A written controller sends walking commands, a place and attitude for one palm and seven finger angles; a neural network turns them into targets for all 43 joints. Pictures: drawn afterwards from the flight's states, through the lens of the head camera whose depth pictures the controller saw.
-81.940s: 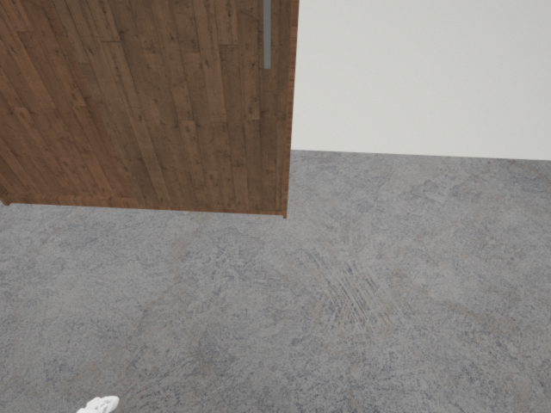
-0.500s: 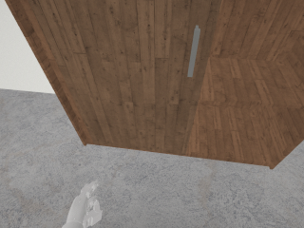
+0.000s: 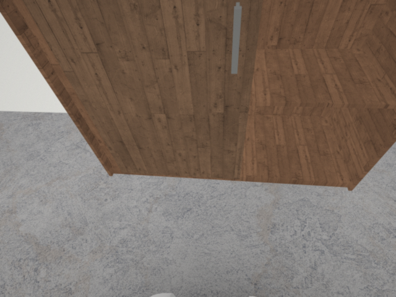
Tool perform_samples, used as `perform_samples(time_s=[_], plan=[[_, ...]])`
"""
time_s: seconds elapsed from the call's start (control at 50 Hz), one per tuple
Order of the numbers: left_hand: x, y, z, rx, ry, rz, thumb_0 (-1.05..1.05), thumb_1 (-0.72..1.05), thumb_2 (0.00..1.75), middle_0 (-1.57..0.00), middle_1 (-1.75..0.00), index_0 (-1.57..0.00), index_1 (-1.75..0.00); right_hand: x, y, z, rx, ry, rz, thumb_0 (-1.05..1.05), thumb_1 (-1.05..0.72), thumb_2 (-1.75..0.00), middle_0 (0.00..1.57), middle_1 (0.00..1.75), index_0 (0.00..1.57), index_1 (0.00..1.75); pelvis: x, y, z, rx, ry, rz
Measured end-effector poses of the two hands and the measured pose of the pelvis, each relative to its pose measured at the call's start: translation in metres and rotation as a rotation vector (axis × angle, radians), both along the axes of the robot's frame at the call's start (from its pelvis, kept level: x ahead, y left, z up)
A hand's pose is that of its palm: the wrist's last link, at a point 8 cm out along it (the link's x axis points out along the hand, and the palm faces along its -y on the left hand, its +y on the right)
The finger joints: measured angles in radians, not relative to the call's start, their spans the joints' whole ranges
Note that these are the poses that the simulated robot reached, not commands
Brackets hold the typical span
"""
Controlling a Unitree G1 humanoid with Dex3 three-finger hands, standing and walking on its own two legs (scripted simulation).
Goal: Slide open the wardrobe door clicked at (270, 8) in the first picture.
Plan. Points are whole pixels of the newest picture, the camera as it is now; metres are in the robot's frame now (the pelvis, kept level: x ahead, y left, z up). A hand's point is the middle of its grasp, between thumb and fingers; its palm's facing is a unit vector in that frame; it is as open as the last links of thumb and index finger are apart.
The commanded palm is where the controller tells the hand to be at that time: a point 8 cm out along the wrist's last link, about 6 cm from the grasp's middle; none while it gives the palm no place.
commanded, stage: let the arm hang, fingers relaxed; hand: right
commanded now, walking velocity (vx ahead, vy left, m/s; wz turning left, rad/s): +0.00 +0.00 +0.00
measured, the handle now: (235, 40) +0.77 -0.05 +0.12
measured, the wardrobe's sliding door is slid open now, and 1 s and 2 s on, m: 0.59 0.59 0.59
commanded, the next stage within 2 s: look to check the result in 0.74 s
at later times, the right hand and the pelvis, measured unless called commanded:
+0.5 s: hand out of the picture +0.05 -0.25 -0.15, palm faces +0.01 +0.96 -0.28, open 7.4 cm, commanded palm none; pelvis +0.00 -0.02 +0.02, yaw +0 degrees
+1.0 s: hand out of the picture +0.12 -0.26 -0.13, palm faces -0.03 +0.94 -0.33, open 7.4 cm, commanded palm none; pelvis +0.04 -0.01 +0.03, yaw +0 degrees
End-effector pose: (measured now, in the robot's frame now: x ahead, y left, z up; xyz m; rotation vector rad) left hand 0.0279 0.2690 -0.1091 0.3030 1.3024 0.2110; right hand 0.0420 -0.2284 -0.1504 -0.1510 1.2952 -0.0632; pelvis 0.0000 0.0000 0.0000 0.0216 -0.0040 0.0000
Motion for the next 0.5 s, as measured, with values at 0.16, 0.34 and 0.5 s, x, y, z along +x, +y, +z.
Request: perform_samples(time_s=[0.16, 0.34, 0.5], plan=[[-0.049, -0.031, -0.008, -0.082, 0.153, 0.032, 0.01, 0.91, 0.90, -0.20, -0.30, -0.20, -0.30, -0.073, -0.029, 0.017, -0.064, 0.164, -0.084, 0.01, -0.94, -0.90, 0.20, 0.30, 0.20, 0.30, -0.007, -0.005, 0.012, 0.001, 0.000, -0.020], [-0.024, -0.049, -0.017, -0.128, 0.041, 0.046, 0.01, 0.91, 0.90, -0.21, -0.30, -0.20, -0.30, -0.057, -0.059, 0.031, -0.138, 0.132, -0.073, 0.01, -0.92, -0.90, 0.20, 0.30, 0.20, 0.30, -0.007, -0.018, 0.014, -0.001, -0.006, -0.001], [0.005, -0.045, -0.010, -0.108, -0.009, 0.017, 0.01, 0.91, 0.90, -0.21, -0.30, -0.20, -0.30, 0.002, -0.064, 0.037, -0.131, -0.026, -0.043, 0.00, -0.91, -0.90, 0.20, 0.30, 0.20, 0.30, -0.002, -0.023, 0.018, -0.016, -0.009, -0.007]])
